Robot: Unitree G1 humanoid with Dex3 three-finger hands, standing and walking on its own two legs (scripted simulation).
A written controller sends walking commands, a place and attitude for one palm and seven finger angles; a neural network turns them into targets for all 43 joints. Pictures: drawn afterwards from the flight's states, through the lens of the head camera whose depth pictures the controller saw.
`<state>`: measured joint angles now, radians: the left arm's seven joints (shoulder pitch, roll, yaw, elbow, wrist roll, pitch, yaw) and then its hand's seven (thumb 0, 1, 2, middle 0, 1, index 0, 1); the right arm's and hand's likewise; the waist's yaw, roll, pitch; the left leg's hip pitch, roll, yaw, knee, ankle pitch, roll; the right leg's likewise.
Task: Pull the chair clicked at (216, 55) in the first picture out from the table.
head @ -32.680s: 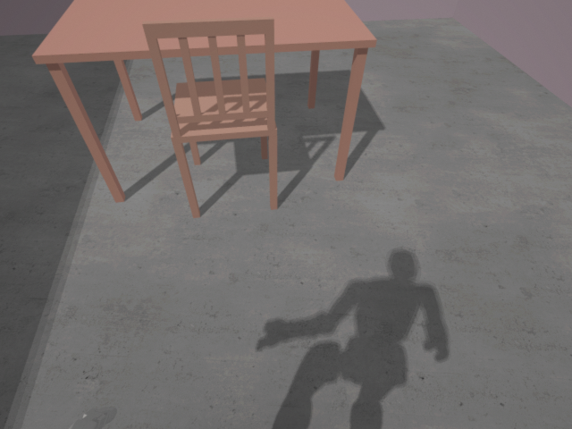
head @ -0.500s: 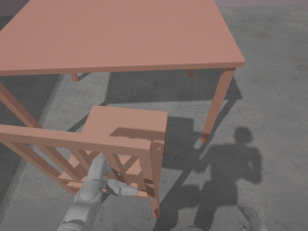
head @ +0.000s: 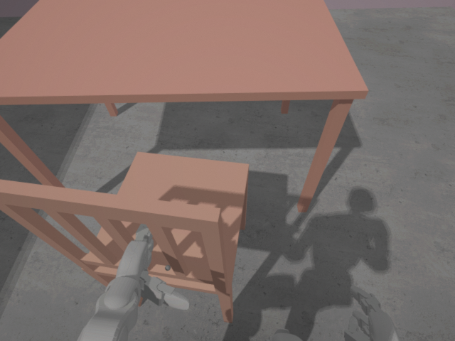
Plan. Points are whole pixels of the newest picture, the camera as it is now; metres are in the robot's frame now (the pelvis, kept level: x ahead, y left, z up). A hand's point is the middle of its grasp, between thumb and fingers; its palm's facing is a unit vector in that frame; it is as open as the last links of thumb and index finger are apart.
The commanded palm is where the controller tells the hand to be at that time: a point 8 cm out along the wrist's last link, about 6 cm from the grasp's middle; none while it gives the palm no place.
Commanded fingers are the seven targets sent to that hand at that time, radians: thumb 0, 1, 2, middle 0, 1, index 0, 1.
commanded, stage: draw the fingers out of the gap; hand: left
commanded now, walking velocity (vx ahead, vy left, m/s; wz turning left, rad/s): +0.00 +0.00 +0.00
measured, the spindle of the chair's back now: (128, 244) +0.31 +0.21 -0.05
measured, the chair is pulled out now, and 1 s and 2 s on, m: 0.29 0.29 0.29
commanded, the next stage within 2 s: draw the hand back to the body in 0.66 s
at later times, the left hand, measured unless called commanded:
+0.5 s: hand (157, 324) +0.17 +0.12 -0.03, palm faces -0.06 -0.99 -0.13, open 17.5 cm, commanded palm +0.15 +0.17 -0.01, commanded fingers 0.00 -0.55 0.20 0.00 0.00 0.00 0.00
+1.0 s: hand (129, 325) +0.16 +0.14 +0.04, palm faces +0.07 -1.00 -0.04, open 17.5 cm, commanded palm +0.11 +0.20 +0.03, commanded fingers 0.00 -0.55 0.20 0.00 0.00 0.00 0.00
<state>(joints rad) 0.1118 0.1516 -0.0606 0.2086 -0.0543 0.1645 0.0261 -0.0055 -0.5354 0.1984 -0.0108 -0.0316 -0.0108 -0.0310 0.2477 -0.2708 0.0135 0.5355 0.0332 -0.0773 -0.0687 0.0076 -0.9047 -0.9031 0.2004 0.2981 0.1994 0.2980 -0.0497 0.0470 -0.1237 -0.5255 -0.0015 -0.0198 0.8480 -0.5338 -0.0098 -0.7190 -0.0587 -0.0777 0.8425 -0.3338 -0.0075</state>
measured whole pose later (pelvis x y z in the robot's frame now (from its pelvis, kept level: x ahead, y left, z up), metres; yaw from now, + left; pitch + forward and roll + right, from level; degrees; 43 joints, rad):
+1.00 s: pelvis -0.01 +0.01 -0.03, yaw +1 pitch +14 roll -1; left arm 0.72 0.16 -0.10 -0.41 -0.11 -0.20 0.02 -0.01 -0.54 0.20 0.00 -0.01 0.00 0.00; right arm 0.26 -0.21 0.00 0.46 0.04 -0.19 -0.07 0.01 -0.90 -0.90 0.20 0.30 0.20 0.30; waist 0.00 0.04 -0.17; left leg -0.70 -0.01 -0.04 1.11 -0.64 0.00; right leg -0.87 -0.08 -0.09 1.05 -0.41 0.01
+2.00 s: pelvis +0.01 +0.00 +0.04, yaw +1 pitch -2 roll -1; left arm 0.52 0.36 0.33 -0.43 -0.05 -0.06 0.18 0.01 0.62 0.76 -0.17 -0.25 -0.17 -0.25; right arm 0.20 -0.23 0.00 0.66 0.02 -0.18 -0.10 0.01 -0.90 -0.90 0.20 0.30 0.20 0.30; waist 0.06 0.11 -0.01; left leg -0.05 0.02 -0.04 0.48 -0.39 -0.01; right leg -0.23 -0.03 -0.11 0.50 -0.22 0.00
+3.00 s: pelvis -0.04 +0.02 +0.04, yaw +0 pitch -1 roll +1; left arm 0.59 0.43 0.45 -0.52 -0.03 -0.15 0.18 0.02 0.89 0.89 -0.21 -0.31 -0.21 -0.31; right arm 0.19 -0.19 -0.03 0.60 0.02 -0.06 -0.09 0.01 -0.90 -0.90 0.20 0.30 0.20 0.30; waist 0.01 0.00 0.05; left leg -0.18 -0.03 0.00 0.54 -0.34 0.01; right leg -0.37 -0.07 -0.06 0.53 -0.14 0.02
